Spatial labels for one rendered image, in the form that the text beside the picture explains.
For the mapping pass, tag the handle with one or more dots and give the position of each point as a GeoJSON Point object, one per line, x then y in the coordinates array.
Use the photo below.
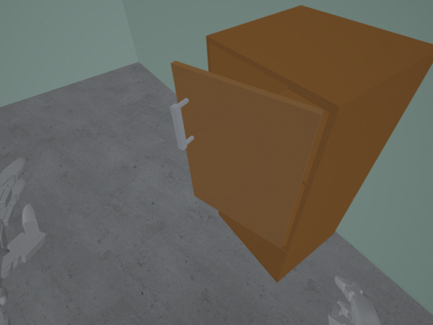
{"type": "Point", "coordinates": [178, 124]}

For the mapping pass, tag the cupboard door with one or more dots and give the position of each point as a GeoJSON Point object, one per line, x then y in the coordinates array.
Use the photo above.
{"type": "Point", "coordinates": [250, 149]}

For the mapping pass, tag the robot left hand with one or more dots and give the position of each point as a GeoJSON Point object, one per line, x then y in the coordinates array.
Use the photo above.
{"type": "Point", "coordinates": [25, 245]}

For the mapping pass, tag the robot right hand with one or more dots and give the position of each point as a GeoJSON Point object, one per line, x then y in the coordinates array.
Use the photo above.
{"type": "Point", "coordinates": [359, 312]}

